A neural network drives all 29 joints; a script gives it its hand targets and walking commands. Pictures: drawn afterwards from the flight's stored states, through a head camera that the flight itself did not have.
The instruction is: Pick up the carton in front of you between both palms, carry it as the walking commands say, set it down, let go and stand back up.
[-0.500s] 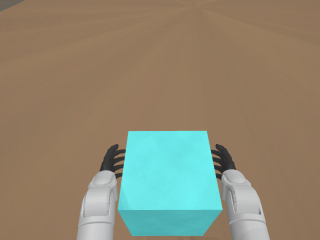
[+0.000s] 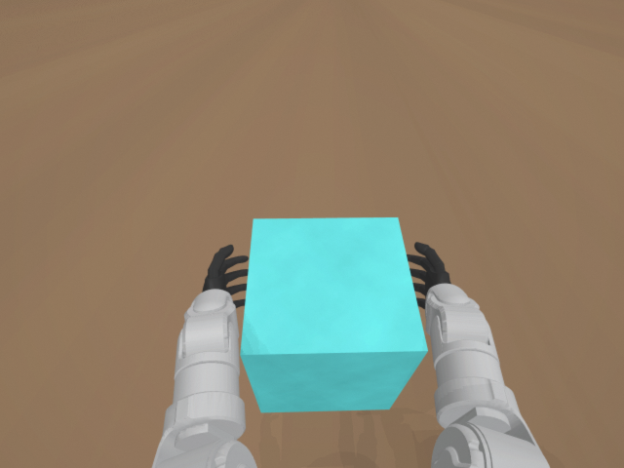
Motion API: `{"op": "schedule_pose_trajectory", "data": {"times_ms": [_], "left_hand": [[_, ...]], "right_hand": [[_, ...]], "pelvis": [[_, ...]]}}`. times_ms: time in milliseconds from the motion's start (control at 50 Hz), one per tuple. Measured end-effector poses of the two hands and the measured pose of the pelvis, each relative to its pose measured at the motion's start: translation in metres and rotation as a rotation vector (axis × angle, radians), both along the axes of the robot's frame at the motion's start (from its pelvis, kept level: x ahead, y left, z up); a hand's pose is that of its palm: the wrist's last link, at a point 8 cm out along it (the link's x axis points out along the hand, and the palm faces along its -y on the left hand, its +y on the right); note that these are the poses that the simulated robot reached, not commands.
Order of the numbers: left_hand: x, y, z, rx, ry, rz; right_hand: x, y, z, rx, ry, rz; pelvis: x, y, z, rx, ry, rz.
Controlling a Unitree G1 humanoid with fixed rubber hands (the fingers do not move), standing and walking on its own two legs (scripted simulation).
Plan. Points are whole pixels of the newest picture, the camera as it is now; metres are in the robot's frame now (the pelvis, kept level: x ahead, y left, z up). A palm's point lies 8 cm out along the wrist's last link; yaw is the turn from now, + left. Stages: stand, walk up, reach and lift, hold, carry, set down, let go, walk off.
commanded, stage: set down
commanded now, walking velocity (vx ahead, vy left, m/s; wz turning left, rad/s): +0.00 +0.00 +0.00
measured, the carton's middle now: (325, 320) +0.35 +0.01 -0.06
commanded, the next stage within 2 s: none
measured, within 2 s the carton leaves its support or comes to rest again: neither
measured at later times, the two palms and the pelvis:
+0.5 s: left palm (235, 331) +0.39 +0.17 -0.19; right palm (393, 320) +0.41 -0.13 -0.19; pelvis -0.03 +0.01 -0.12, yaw -1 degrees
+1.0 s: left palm (236, 347) +0.42 +0.20 -0.35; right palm (367, 333) +0.46 -0.10 -0.34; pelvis -0.05 +0.00 -0.25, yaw -2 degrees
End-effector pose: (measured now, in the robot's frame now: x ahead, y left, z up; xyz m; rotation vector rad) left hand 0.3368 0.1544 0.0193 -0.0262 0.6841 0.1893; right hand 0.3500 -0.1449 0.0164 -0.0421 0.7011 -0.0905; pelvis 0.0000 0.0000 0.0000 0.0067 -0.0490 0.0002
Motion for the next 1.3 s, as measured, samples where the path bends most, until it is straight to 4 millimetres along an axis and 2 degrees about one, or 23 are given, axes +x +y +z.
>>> {"op": "schedule_pose_trajectory", "data": {"times_ms": [100,280,340,520,640,760,1020,1300], "left_hand": [[0.009,0.01,-0.04,0.008,0.006,0.002],[0.024,0.019,-0.143,0.003,-0.013,0.032],[0.032,0.019,-0.17,-0.011,-0.034,0.042],[0.053,0.017,-0.217,-0.047,-0.052,0.07],[0.061,0.023,-0.246,-0.035,-0.03,0.073],[0.068,0.032,-0.283,-0.02,-0.018,0.074],[0.085,0.043,-0.373,-0.02,-0.006,0.081],[0.1,0.057,-0.459,-0.011,0.017,0.085]], "right_hand": [[0.012,0.01,-0.037,-0.027,0.005,0.025],[0.035,0.02,-0.141,-0.025,-0.012,0.049],[0.043,0.019,-0.168,-0.013,-0.031,0.041],[0.067,0.017,-0.212,0.023,-0.045,0.019],[0.079,0.025,-0.241,0.019,-0.024,0.033],[0.089,0.034,-0.279,0.013,-0.012,0.05],[0.108,0.046,-0.366,-0.002,-0.001,0.068],[0.129,0.059,-0.452,-0.026,0.02,0.102]], "pelvis": [[-0.017,0.008,-0.015,-0.001,0.111,-0.009],[-0.036,0.015,-0.06,-0.01,0.385,-0.009],[-0.037,0.016,-0.079,-0.011,0.481,-0.01],[-0.032,0.011,-0.125,-0.001,0.673,-0.014],[-0.031,0.007,-0.151,-0.002,0.752,-0.014],[-0.036,0.003,-0.181,-0.007,0.812,-0.015],[-0.051,0.004,-0.25,-0.016,0.871,-0.026],[-0.065,0.01,-0.31,-0.018,0.867,-0.034]]}}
